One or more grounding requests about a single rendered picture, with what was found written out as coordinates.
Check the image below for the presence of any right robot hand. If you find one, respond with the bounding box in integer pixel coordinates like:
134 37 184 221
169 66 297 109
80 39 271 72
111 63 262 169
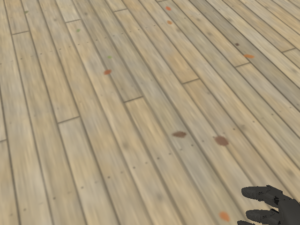
237 185 300 225

